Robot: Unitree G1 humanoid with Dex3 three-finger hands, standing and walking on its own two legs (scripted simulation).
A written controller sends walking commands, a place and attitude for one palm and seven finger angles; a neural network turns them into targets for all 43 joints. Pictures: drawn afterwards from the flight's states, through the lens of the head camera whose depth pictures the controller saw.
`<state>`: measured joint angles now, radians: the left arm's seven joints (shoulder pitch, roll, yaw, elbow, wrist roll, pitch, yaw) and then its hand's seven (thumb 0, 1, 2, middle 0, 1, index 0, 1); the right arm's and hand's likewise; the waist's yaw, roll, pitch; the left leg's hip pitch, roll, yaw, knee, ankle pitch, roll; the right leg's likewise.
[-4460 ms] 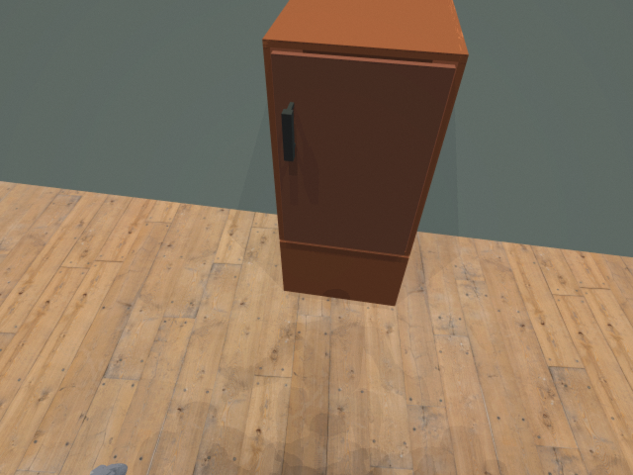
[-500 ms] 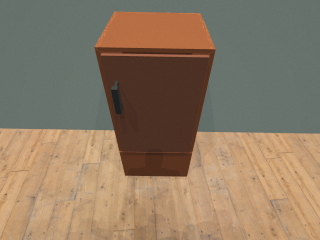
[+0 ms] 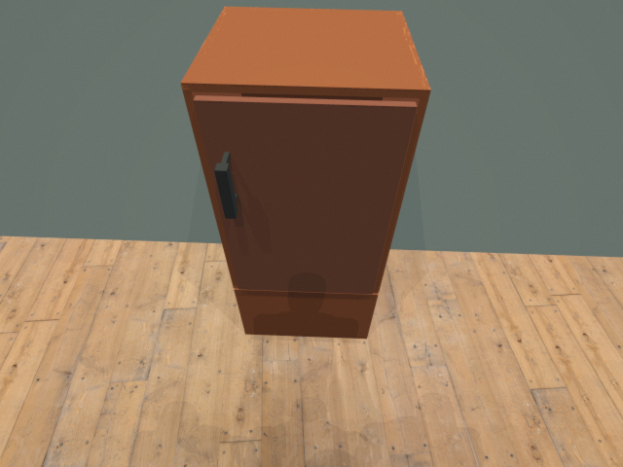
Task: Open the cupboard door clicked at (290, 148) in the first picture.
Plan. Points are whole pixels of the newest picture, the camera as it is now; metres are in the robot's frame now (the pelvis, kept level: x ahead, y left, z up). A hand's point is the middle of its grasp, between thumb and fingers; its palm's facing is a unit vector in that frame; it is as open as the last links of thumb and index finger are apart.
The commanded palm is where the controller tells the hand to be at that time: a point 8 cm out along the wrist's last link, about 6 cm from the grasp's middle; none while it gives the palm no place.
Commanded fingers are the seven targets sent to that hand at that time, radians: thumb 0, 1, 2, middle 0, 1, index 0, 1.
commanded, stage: look again from close up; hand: left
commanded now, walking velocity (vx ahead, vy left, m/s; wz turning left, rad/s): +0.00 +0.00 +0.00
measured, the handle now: (228, 185) +0.63 +0.21 -0.03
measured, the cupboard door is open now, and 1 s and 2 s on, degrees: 0 0 0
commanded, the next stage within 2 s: shuffle to correct the standing spot in 0.48 s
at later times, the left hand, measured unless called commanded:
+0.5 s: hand out of the picture +0.06 +0.22 -0.18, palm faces +0.00 -0.97 -0.23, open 7.4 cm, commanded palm none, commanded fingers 0.00 0.90 0.90 -0.20 -0.30 -0.20 -0.30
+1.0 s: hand out of the picture -0.02 +0.18 -0.18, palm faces +0.05 -0.98 -0.17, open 7.4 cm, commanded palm none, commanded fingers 0.00 0.90 0.90 -0.20 -0.30 -0.20 -0.30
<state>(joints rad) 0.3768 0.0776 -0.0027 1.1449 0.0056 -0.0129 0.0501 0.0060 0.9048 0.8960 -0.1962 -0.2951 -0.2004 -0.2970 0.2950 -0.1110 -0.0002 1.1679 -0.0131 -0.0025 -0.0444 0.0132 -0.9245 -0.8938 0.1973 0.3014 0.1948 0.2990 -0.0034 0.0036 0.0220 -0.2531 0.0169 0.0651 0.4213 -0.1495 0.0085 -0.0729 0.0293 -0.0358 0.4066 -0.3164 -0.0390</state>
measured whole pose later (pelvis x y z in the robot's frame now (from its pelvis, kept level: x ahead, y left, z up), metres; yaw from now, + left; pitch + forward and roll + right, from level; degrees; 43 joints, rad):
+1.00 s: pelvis +0.06 +0.01 -0.01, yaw -1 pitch +2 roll +0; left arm 0.45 0.15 0.01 1.09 0.04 -0.05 0.03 0.01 0.90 0.90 -0.20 -0.30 -0.20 -0.30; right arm 0.26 -0.18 -0.01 1.07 -0.02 0.01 0.00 0.00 -0.91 -0.89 0.20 0.30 0.19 0.30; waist 0.03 -0.03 0.01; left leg -0.47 0.02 0.08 0.95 -0.49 0.03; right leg -0.06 0.01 -0.04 0.46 -0.43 -0.03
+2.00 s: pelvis +0.06 -0.02 -0.01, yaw +0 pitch -2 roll -1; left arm 0.34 0.16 0.02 1.01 0.01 0.01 0.02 0.01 0.90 0.90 -0.20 -0.30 -0.20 -0.30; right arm 0.39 -0.15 0.00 1.03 -0.03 0.02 -0.01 0.00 -0.91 -0.89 0.20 0.30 0.19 0.30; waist -0.03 0.01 0.01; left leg -0.37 0.03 0.00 0.57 -0.18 0.00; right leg -0.26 -0.03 -0.07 0.58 -0.30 0.00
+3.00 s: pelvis +0.08 -0.03 -0.09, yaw -1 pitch +12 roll +0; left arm 0.49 0.14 0.12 0.13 -0.21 -0.49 -0.29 0.01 0.61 0.77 -0.22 -0.48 -0.23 -0.49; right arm 0.13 -0.23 -0.07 0.52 0.00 -0.23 0.00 0.01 -0.91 -0.89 0.20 0.30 0.20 0.30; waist 0.01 -0.05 -0.13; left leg -0.88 0.05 0.00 1.11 -0.44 -0.03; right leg -0.77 -0.02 -0.06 1.13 -0.58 -0.01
